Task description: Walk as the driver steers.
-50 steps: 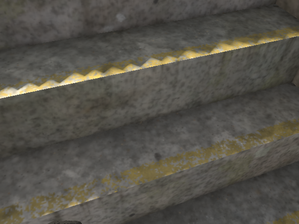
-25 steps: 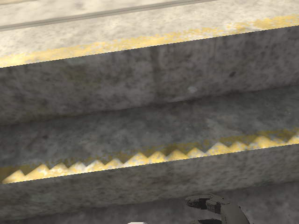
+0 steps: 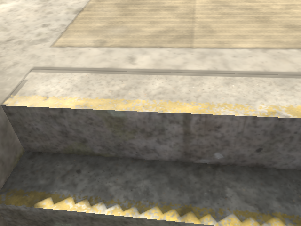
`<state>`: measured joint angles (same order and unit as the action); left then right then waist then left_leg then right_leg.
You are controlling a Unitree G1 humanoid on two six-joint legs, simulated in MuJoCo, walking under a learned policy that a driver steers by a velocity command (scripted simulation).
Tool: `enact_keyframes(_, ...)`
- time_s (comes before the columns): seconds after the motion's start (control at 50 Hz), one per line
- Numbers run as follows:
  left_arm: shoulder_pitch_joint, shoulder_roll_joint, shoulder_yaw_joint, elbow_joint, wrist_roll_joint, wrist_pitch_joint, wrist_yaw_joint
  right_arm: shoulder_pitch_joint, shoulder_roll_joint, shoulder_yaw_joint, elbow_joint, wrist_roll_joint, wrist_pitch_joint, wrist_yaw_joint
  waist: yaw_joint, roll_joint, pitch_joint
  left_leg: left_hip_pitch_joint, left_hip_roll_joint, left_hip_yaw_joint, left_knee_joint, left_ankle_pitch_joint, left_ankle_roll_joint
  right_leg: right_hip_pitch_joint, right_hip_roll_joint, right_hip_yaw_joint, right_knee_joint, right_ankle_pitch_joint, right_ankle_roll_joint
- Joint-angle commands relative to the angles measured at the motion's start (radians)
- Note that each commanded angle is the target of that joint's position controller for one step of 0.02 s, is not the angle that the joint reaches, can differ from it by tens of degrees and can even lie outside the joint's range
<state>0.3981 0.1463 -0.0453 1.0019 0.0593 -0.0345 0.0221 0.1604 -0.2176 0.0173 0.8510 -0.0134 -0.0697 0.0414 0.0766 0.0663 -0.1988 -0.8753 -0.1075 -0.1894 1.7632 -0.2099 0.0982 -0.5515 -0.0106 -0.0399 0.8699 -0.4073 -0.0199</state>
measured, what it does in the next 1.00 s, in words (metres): climbs: left foot 0.20 m higher, then right foot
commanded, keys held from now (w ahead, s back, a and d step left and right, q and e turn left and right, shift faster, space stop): w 0.32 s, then w+e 0.68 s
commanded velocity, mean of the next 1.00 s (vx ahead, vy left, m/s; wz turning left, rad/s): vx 0.50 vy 0.00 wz -0.18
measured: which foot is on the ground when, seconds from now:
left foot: up 0.00-0.38, down 0.40-0.74, up 0.76-1.00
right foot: down 0.00-0.52, up 0.54-0.76, down 0.78-1.00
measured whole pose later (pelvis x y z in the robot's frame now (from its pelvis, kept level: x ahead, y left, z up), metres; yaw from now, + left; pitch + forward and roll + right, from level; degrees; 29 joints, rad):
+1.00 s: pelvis +0.10 +0.18 +0.11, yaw +1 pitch +2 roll -2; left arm 0.97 0.04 0.04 0.90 -0.07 -0.03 0.03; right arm -0.64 -0.08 0.07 0.31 -0.03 -0.04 0.07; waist 0.34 0.07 0.00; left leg -0.19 0.03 0.03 0.46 0.09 0.02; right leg -0.77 0.24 0.07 1.46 -0.73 -0.01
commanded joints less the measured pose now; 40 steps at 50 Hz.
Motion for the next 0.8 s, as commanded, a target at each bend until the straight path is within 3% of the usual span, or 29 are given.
enact_keyframes(0.02, -0.062, 0.079, 0.024, -0.037, 0.015, -0.012, -0.007, -0.149, 0.099, 0.061, -0.140, 0.002, -0.024, 0.010, -0.085, -0.097, 0.179, -0.475, 0.055, 0.010, 0.417, 0.179, -0.043, 0.214, -0.266, 0.593, -0.530, -0.318, -0.164)
enact_keyframes(0.06, 0.044, 0.015, 0.020, 0.028, -0.019, -0.046, -0.016, -0.201, 0.085, 0.059, -0.147, 0.009, -0.018, 0.002, -0.053, -0.088, 0.213, -0.481, 0.081, 0.020, 0.316, 0.221, -0.032, 0.202, -0.236, 0.468, -0.526, -0.212, -0.156)
enact_keyframes(0.08, 0.101, 0.024, 0.021, 0.064, -0.017, -0.052, -0.025, -0.201, 0.115, 0.068, -0.146, 0.018, -0.014, -0.003, -0.037, -0.149, 0.182, -0.502, 0.081, 0.048, 0.390, 0.229, -0.015, 0.252, -0.245, 0.447, -0.543, -0.157, -0.158)
enact_keyframes(0.18, 0.145, 0.037, 0.029, 0.086, -0.005, -0.054, -0.033, -0.200, 0.135, 0.063, -0.137, 0.024, -0.005, -0.018, -0.021, -0.183, 0.178, -0.577, 0.106, 0.073, 0.483, 0.301, -0.011, 0.285, -0.264, 0.340, -0.543, -0.044, -0.174)
enact_keyframes(0.26, 0.174, 0.049, 0.036, 0.099, -0.011, -0.059, -0.011, -0.290, 0.120, 0.054, -0.157, 0.022, 0.017, -0.037, 0.003, -0.255, 0.203, -0.561, 0.200, 0.189, 0.371, 0.288, -0.065, 0.294, -0.294, 0.282, -0.606, -0.015, -0.178)
enact_keyframes(0.3, 0.193, 0.060, 0.043, 0.103, -0.022, -0.053, 0.002, -0.331, 0.148, 0.067, -0.178, 0.037, 0.023, -0.054, 0.016, -0.277, 0.238, -0.628, 0.239, 0.192, 0.430, 0.193, -0.073, 0.350, -0.336, 0.293, -0.664, 0.013, -0.182)
enact_keyframes(0.36, 0.160, 0.073, 0.060, 0.062, -0.023, -0.030, 0.021, -0.362, 0.142, 0.069, -0.226, 0.022, 0.018, -0.039, 0.022, -0.225, 0.237, -0.562, 0.325, 0.171, 0.178, 0.138, -0.092, 0.407, -0.341, 0.229, -0.693, 0.076, -0.143)
enact_keyframes(0.38, 0.198, 0.105, 0.078, 0.056, -0.032, -0.014, 0.032, -0.426, 0.177, 0.090, -0.245, 0.007, 0.011, -0.037, 0.060, -0.199, 0.225, -0.468, 0.322, 0.248, 0.034, 0.057, -0.106, 0.358, -0.350, 0.231, -0.755, 0.058, -0.158)
enact_keyframes(0.4, 0.255, 0.097, 0.091, 0.081, -0.059, 0.005, 0.049, -0.510, 0.197, 0.103, -0.293, 0.005, 0.010, -0.033, 0.091, -0.265, 0.262, -0.449, 0.342, 0.190, -0.038, -0.138, -0.083, 0.373, -0.377, 0.281, -0.813, 0.104, -0.159)
enact_keyframes(0.42, 0.284, 0.079, 0.089, 0.091, -0.068, 0.025, 0.059, -0.502, 0.191, 0.104, -0.312, 0.013, 0.002, -0.021, 0.078, -0.233, 0.250, -0.482, 0.338, 0.170, -0.107, -0.235, -0.073, 0.503, -0.351, 0.222, -0.753, 0.170, -0.124)
enact_keyframes(0.44, 0.383, 0.040, 0.089, 0.131, -0.096, 0.037, 0.063, -0.596, 0.208, 0.126, -0.364, -0.009, -0.016, -0.011, 0.129, -0.215, 0.251, -0.487, 0.328, 0.177, -0.220, -0.371, -0.043, 0.595, -0.302, 0.191, -0.679, 0.404, -0.093)
enact_keyframes(0.46, 0.421, 0.040, 0.092, 0.132, -0.092, 0.035, 0.061, -0.594, 0.223, 0.128, -0.397, -0.026, -0.042, 0.007, 0.106, -0.204, 0.186, -0.367, 0.284, 0.196, -0.369, -0.459, -0.012, 0.656, -0.270, 0.159, -0.577, 0.846, -0.068)
enact_keyframes(0.48, 0.307, 0.041, 0.083, 0.091, -0.075, 0.026, 0.049, -0.442, 0.130, 0.097, -0.387, -0.014, -0.072, 0.024, -0.007, -0.185, 0.073, 0.043, 0.237, 0.158, -0.709, -0.427, 0.032, 0.554, -0.229, 0.145, -0.412, 1.273, -0.049)
enact_keyframes(0.5, 0.199, 0.112, 0.099, 0.033, -0.064, 0.000, 0.034, -0.107, -0.040, 0.027, -0.328, 0.007, -0.095, 0.019, -0.139, -0.153, -0.188, 0.621, 0.292, -0.035, -0.928, -0.210, 0.082, 0.357, -0.229, 0.215, -0.107, 1.508, -0.027)
enact_keyframes(0.52, 0.046, 0.182, 0.127, -0.050, -0.080, -0.030, 0.009, 0.168, -0.140, -0.029, -0.243, 0.043, -0.060, -0.017, -0.260, -0.087, -0.356, 0.957, 0.417, -0.220, -1.124, -0.144, 0.119, 0.211, -0.207, 0.216, 0.152, 1.233, 0.018)
enact_keyframes(0.54, -0.008, 0.075, 0.127, -0.108, -0.053, -0.057, -0.023, 0.178, -0.163, -0.052, -0.144, 0.091, -0.021, -0.032, -0.168, 0.156, -0.314, 1.322, 0.502, -0.295, -1.079, -0.050, 0.112, -0.359, -0.025, 0.227, 0.493, 0.179, 0.037)
enact_keyframes(0.56, 0.029, -0.020, 0.116, -0.177, -0.073, -0.086, -0.023, 0.138, -0.214, -0.074, -0.100, 0.034, 0.003, 0.000, -0.067, 0.380, -0.370, 1.338, 0.534, -0.242, -1.030, 0.155, 0.077, -0.653, 0.111, 0.262, 0.948, 0.031, 0.045)
enact_keyframes(0.58, -0.005, -0.010, 0.113, -0.232, -0.088, -0.072, -0.018, 0.018, -0.133, -0.062, -0.109, 0.034, 0.017, 0.011, 0.009, 0.316, -0.319, 1.214, 0.458, -0.045, -1.001, 0.154, 0.011, -0.725, 0.083, 0.169, 1.079, 0.014, 0.035)
enact_keyframes(0.6, -0.050, 0.031, 0.120, -0.263, -0.097, -0.040, -0.007, -0.118, 0.003, -0.023, -0.103, 0.004, 0.013, 0.008, 0.094, 0.222, -0.165, 0.971, 0.356, 0.143, -1.012, 0.076, -0.041, -0.637, 0.044, 0.037, 1.127, 0.072, 0.018)
enact_keyframes(0.62, 0.145, 0.105, 0.132, -0.225, -0.072, -0.013, -0.022, -0.330, 0.058, -0.002, -0.161, -0.032, -0.003, 0.007, 0.243, 0.103, -0.128, 0.783, 0.329, 0.244, -1.013, -0.005, -0.049, -0.457, 0.057, -0.043, 1.134, 0.136, 0.038)
enact_keyframes(0.64, 0.353, 0.135, 0.139, -0.167, -0.048, 0.013, -0.029, -0.502, 0.067, -0.007, -0.208, -0.047, -0.005, 0.002, 0.366, -0.015, -0.082, 0.478, 0.281, 0.362, -1.007, -0.176, -0.075, -0.145, 0.080, -0.114, 1.075, 0.253, 0.049)
enact_keyframes(0.66, 0.514, 0.153, 0.151, -0.099, -0.032, 0.037, -0.027, -0.621, 0.049, -0.017, -0.251, -0.060, 0.000, -0.001, 0.438, -0.059, -0.027, 0.310, 0.223, 0.448, -1.049, -0.284, -0.108, 0.062, 0.112, -0.142, 1.023, 0.320, 0.051)
enact_keyframes(0.68, 0.616, 0.154, 0.159, -0.052, -0.029, 0.065, -0.008, -0.709, 0.009, -0.021, -0.296, -0.079, 0.004, -0.009, 0.481, -0.036, 0.026, 0.217, 0.188, 0.485, -1.085, -0.299, -0.153, 0.172, 0.120, -0.129, 0.959, 0.333, 0.038)
enact_keyframes(0.7, 0.649, 0.150, 0.159, -0.044, -0.026, 0.082, 0.006, -0.754, -0.008, -0.021, -0.343, -0.074, 0.010, -0.003, 0.471, 0.047, 0.073, 0.216, 0.212, 0.431, -1.146, -0.222, -0.150, 0.190, 0.072, -0.015, 0.873, 0.261, 0.016)
enact_keyframes(0.72, 0.737, 0.193, 0.174, -0.013, -0.027, 0.093, 0.021, -0.862, 0.024, -0.007, -0.413, -0.067, 0.005, 0.006, 0.503, 0.034, 0.132, 0.168, 0.195, 0.464, -1.091, -0.075, -0.153, 0.269, 0.024, 0.023, 0.657, 0.206, -0.006)
enact_keyframes(0.74, 0.821, 0.183, 0.174, 0.005, -0.033, 0.077, 0.027, -0.907, 0.036, 0.004, -0.472, -0.055, -0.006, 0.015, 0.524, 0.035, 0.195, 0.197, 0.205, 0.419, -0.929, 0.171, -0.123, 0.274, -0.021, 0.076, 0.391, 0.045, -0.033)
enact_keyframes(0.76, 0.890, 0.124, 0.163, 0.040, -0.026, 0.054, 0.019, -0.885, 0.057, 0.019, -0.464, -0.016, -0.023, 0.029, 0.527, -0.097, 0.203, 0.222, 0.205, 0.404, -0.684, 0.339, -0.090, 0.346, -0.100, 0.121, 0.024, 0.251, -0.104)
enact_keyframes(0.78, 0.839, 0.053, 0.143, 0.020, -0.019, 0.033, 0.009, -0.792, 0.073, 0.024, -0.457, -0.020, -0.037, 0.038, 0.452, -0.278, 0.207, 0.272, 0.088, 0.417, -0.338, 0.055, -0.075, 0.404, -0.124, 0.174, -0.376, 0.677, -0.165)
enact_keyframes(0.8, 0.757, -0.027, 0.093, 0.016, 0.009, -0.013, -0.021, -0.766, 0.106, 0.049, -0.526, -0.067, -0.048, 0.053, 0.345, -0.424, 0.296, 0.180, -0.045, 0.325, -0.135, -0.245, -0.103, 0.393, 0.047, 0.273, -0.394, 0.766, -0.141)
Keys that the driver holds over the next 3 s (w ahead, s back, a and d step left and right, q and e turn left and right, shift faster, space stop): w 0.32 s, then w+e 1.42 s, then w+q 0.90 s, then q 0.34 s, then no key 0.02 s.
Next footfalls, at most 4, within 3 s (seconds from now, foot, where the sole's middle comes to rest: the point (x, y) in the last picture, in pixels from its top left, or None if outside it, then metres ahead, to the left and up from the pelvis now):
0.40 left None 0.14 0.22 -0.54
0.78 right None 0.17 0.10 -0.51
1.02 left None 0.04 0.29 -0.73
1.74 right None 0.08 -0.09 -0.73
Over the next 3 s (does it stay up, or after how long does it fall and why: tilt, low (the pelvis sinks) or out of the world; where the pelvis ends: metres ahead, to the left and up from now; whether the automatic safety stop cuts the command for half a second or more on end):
stays up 0.21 0.07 0.24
